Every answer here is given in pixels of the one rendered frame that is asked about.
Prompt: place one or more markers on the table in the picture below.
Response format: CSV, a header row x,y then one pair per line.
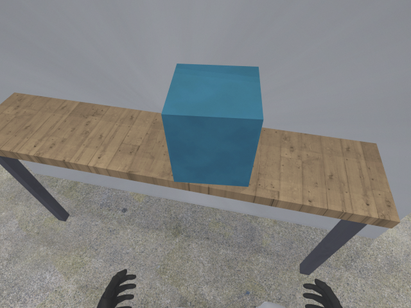
x,y
326,176

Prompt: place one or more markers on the carton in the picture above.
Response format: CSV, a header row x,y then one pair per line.
x,y
212,120

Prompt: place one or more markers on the right robot hand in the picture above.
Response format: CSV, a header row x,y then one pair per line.
x,y
328,298

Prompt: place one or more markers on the left robot hand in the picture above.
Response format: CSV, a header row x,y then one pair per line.
x,y
110,297

